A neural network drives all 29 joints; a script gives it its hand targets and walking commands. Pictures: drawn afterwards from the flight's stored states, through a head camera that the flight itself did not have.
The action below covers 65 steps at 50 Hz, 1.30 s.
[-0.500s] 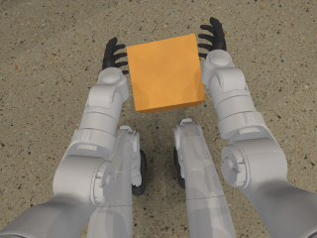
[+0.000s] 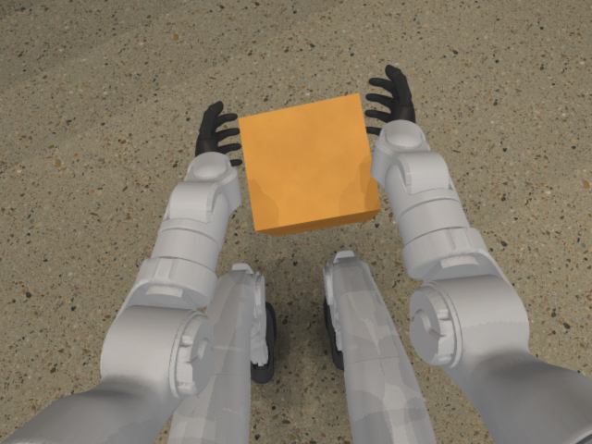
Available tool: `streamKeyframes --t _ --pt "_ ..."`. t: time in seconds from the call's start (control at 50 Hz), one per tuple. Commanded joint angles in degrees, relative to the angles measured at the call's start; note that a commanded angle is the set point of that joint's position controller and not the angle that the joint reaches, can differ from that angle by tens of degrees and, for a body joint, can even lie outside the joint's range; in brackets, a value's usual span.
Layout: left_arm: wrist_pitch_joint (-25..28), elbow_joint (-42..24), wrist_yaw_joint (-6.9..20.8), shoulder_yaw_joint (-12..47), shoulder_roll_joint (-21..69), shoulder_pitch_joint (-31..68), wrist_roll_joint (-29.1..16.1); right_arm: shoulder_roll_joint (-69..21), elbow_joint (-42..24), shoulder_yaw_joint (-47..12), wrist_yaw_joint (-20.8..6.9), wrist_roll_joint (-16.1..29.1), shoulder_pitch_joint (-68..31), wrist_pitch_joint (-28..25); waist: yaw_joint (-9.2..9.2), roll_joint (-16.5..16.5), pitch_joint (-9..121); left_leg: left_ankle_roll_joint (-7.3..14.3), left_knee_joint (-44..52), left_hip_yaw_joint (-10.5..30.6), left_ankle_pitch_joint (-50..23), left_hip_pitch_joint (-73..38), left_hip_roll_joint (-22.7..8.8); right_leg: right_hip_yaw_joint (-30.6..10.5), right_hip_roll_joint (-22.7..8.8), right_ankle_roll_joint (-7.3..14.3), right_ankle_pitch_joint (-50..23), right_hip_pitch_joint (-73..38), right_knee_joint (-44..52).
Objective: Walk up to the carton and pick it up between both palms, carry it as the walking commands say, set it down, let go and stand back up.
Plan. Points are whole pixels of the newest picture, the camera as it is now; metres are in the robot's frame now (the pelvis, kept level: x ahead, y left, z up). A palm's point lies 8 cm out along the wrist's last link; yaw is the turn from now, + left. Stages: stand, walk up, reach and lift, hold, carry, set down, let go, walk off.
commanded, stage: reach and lift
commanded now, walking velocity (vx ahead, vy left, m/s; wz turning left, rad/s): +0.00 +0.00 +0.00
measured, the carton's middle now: (311, 174) +0.44 -0.05 -0.11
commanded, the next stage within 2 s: none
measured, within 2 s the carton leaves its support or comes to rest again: neither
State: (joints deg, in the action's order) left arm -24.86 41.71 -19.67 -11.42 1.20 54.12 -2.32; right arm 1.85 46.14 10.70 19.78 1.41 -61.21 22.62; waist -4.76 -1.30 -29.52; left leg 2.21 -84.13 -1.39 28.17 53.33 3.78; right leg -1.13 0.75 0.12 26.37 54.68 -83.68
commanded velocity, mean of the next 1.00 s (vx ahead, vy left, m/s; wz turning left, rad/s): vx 0.00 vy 0.00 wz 0.00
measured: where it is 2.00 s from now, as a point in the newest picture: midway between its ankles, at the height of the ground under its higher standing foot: (302, 350)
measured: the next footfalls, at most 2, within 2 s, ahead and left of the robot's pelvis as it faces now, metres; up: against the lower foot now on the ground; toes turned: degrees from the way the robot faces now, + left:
none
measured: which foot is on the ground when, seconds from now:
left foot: down 0.00-1.00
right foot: down 0.00-1.00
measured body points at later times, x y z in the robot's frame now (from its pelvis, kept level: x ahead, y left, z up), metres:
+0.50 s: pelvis +0.05 +0.00 +0.07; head +0.10 -0.02 +0.52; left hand +0.44 +0.08 +0.07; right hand +0.44 -0.17 +0.10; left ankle +0.14 +0.10 -0.57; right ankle +0.16 -0.12 -0.57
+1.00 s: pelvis +0.10 +0.00 +0.12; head +0.06 -0.01 +0.57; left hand +0.43 +0.10 +0.14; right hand +0.44 -0.15 +0.16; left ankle +0.14 +0.10 -0.57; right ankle +0.16 -0.12 -0.57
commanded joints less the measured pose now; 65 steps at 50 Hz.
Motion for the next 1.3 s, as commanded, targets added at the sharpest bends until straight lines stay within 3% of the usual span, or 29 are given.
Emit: streamKeyframes --t 0.0,0.02,0.1,0.18,0.24,0.28,0.32,0.36,0.4,0.44,0.5,0.58,0.62,0.64,0.68,0.7,0.74,0.78,0.8,0.82,0.84,0.88,0.9,0.94,1.08,1.16,1.18,1.28 --pt "5.48 -16.04 24.16 23.47 58.89 55.09 -1.30 -73.36 -6.61 -17.91 -27.37 0.38 -29.91 1.13 1.67 1.11 108.34 -2.10 22.72 8.65 -3.56 -18.66 2.78 -4.82 6.82 0.71 -4.82 -28.56 22.30" --pt "5.80 -19.24 24.06 25.39 60.17 55.63 -2.73 -73.59 -9.50 -19.34 -27.41 0.97 -29.56 0.88 1.03 0.60 113.21 -2.30 22.88 8.85 -6.41 -22.53 2.84 -4.75 7.07 0.79 -7.68 -31.31 22.27" --pt "5.98 -19.05 24.00 25.29 59.89 55.68 -2.20 -73.86 -6.93 -18.32 -27.74 1.10 -28.72 0.85 1.15 -0.92 109.10 -2.29 25.42 9.56 -4.89 -22.65 2.33 -4.75 6.88 0.86 -7.34 -31.42 23.71" --pt "5.76 -16.19 24.38 22.56 60.91 51.70 -0.34 -75.18 -4.88 -16.54 -28.08 -0.43 -25.43 1.22 1.05 0.19 102.60 -1.67 27.91 9.97 -4.22 -23.83 2.03 -4.89 6.71 0.52 -6.80 -32.47 26.29" --pt "6.20 -16.46 24.25 22.07 61.84 51.84 0.24 -75.04 -2.48 -14.45 -28.56 -1.61 -23.32 0.82 -0.07 -0.59 96.11 -1.60 30.12 11.06 -2.19 -24.45 1.55 -4.16 6.92 0.50 -6.81 -30.65 26.96" --pt "6.03 -10.58 24.50 18.21 62.00 48.27 2.85 -74.90 3.21 -11.20 -28.89 -3.93 -19.76 1.15 0.26 -0.28 83.79 -1.35 32.33 11.11 0.25 -21.86 1.03 -4.24 6.54 0.30 -4.35 -26.94 29.04" --pt "6.33 -11.18 24.36 17.66 64.06 45.77 3.92 -76.16 3.57 -10.68 -29.40 -3.89 -17.32 0.81 0.68 -0.40 77.61 -0.87 34.58 11.76 -1.81 -24.39 0.63 -4.32 6.55 0.24 -7.39 -28.26 30.76" --pt "6.39 -8.91 24.59 14.99 64.63 44.32 5.77 -76.11 7.31 -8.37 -29.97 -5.35 -15.45 0.78 1.33 -0.65 68.40 -0.50 36.91 12.49 1.16 -22.94 0.28 -4.67 6.22 0.35 -5.00 -26.47 32.32" --pt "6.48 -10.00 24.74 15.46 65.09 44.54 5.91 -77.21 8.30 -8.09 -30.42 -6.08 -13.35 0.91 0.98 -0.35 65.24 -0.28 38.13 12.67 0.88 -24.08 0.19 -4.95 6.04 0.58 -4.83 -27.89 33.81" --pt "5.97 -5.83 25.14 12.74 65.07 40.57 7.49 -77.30 11.32 -6.11 -30.65 -7.71 -10.49 1.58 1.53 1.24 58.78 0.19 39.75 12.74 1.78 -23.51 -0.18 -4.77 5.69 0.63 -3.16 -26.18 35.60" --pt "5.34 -6.78 25.48 12.85 64.56 37.65 7.81 -78.87 11.31 -6.70 -31.11 -7.53 -6.85 2.42 2.66 1.80 58.15 0.53 40.91 11.93 -2.83 -27.16 -0.36 -5.27 5.23 0.72 -6.04 -28.56 37.99" --pt "4.58 -7.40 26.11 13.54 64.79 33.34 6.99 -79.01 9.10 -8.15 -30.81 -7.21 -3.35 2.97 2.86 3.24 57.90 0.35 41.95 10.69 -10.12 -30.94 0.02 -5.91 4.56 0.90 -10.65 -32.31 41.26" --pt "4.48 -10.95 26.39 16.66 64.38 32.57 5.17 -79.85 5.50 -11.76 -30.63 -4.81 -3.02 3.07 3.59 4.74 61.96 0.43 42.73 10.61 -16.16 -35.11 -0.04 -6.07 4.64 0.40 -16.61 -36.49 42.19" --pt "4.38 -11.93 26.44 17.79 65.14 31.84 4.60 -79.64 3.20 -12.83 -30.46 -4.40 -2.84 2.99 3.05 4.86 63.19 0.35 42.86 10.58 -17.72 -35.71 -0.05 -6.11 4.53 0.39 -18.39 -37.91 42.48" --pt "3.84 -13.90 26.46 19.81 64.96 29.94 3.78 -80.19 -1.46 -16.71 -29.89 -1.90 -3.85 3.07 4.80 5.05 64.42 0.37 43.59 10.15 -22.61 -37.56 0.30 -6.87 4.28 -0.03 -23.93 -41.94 43.41" --pt "3.89 -16.25 26.41 21.46 64.90 29.81 2.76 -80.93 -3.91 -18.51 -29.79 -0.79 -4.20 3.26 4.62 5.74 66.75 0.48 43.98 10.55 -24.55 -38.77 0.27 -6.94 4.12 -0.34 -26.24 -44.34 43.69" --pt "2.84 -14.49 26.50 21.28 64.37 27.14 3.35 -80.93 -5.57 -19.68 -29.01 -1.28 -3.72 4.28 4.71 8.30 62.39 0.63 44.94 10.15 -23.53 -37.25 0.38 -6.88 4.12 -0.85 -26.50 -44.56 44.63" --pt "1.69 -16.06 26.58 23.20 66.17 26.49 2.28 -80.32 -7.32 -20.59 -28.42 -1.47 -2.71 5.45 3.20 8.05 61.34 0.32 45.85 10.42 -24.92 -38.76 0.21 -6.64 4.02 -0.66 -27.72 -44.52 45.37" --pt "1.03 -16.88 26.71 24.10 66.21 25.33 2.02 -80.90 -8.22 -22.16 -28.29 -0.75 -1.71 6.11 3.58 7.27 62.50 0.01 46.52 10.28 -26.54 -39.19 0.43 -6.58 3.78 -0.76 -30.29 -46.70 45.91" --pt "0.14 -15.91 26.73 24.17 66.73 24.65 2.24 -79.86 -6.92 -20.58 -28.10 -1.94 -0.09 7.03 2.74 6.74 58.85 -0.11 46.89 10.38 -25.24 -38.47 0.10 -6.43 3.89 -0.59 -28.62 -45.20 46.11" --pt "-0.44 -15.51 26.63 23.17 66.09 24.21 2.83 -79.96 -6.08 -19.84 -28.05 -2.00 0.10 7.78 3.34 6.62 56.25 -0.11 47.51 10.21 -24.12 -37.28 -0.05 -6.35 3.83 -0.61 -27.28 -44.25 46.71" --pt "-1.95 -15.07 26.81 23.68 67.12 22.48 3.02 -80.41 -5.17 -19.54 -27.86 -2.40 3.14 9.14 2.52 6.12 55.54 -0.41 48.51 9.76 -24.76 -38.04 0.00 -5.80 3.82 -0.49 -28.67 -44.44 47.62" --pt "-2.21 -15.27 26.92 23.66 67.66 21.66 2.92 -80.36 -6.62 -20.22 -27.85 -2.14 1.99 9.36 3.06 6.33 56.71 -0.57 48.74 9.63 -25.87 -38.43 -0.09 -5.80 3.80 -0.57 -29.77 -45.44 47.74" --pt "-2.82 -18.54 26.89 26.09 68.37 23.42 1.03 -80.82 -8.35 -21.96 -27.87 -0.71 1.36 10.08 2.43 6.31 58.88 -0.78 49.17 9.75 -27.55 -40.15 -0.23 -5.78 3.76 -0.55 -31.42 -47.85 47.87" --pt "-6.18 -20.93 26.51 26.21 69.74 29.19 -0.79 -80.65 -8.38 -20.50 -28.71 0.28 -2.97 13.58 1.13 3.44 56.58 -1.47 51.96 10.16 -21.03 -41.45 -1.52 -3.96 3.81 0.23 -22.15 -45.22 49.41" --pt "-8.19 -16.95 25.97 23.92 71.19 30.28 -1.01 -79.30 -7.22 -18.90 -29.16 0.43 -6.93 15.17 0.69 3.71 53.12 -1.51 53.93 10.74 -15.46 -39.78 -2.88 -2.87 4.02 0.29 -18.38 -44.48 49.09" --pt "-8.87 -14.85 25.91 22.25 70.92 29.92 -0.17 -78.52 -6.37 -17.85 -29.37 0.29 -7.98 15.68 1.09 2.26 49.96 -1.36 54.81 10.88 -12.31 -38.10 -3.20 -2.71 3.73 0.32 -16.39 -43.75 49.03" --pt "-9.65 -10.39 25.40 17.11 71.33 33.50 0.42 -78.54 -5.35 -16.60 -29.99 1.15 -16.04 16.63 3.33 3.46 50.09 -0.72 56.30 11.02 -7.08 -37.71 -3.74 -2.39 3.77 0.16 -13.31 -45.26 48.99"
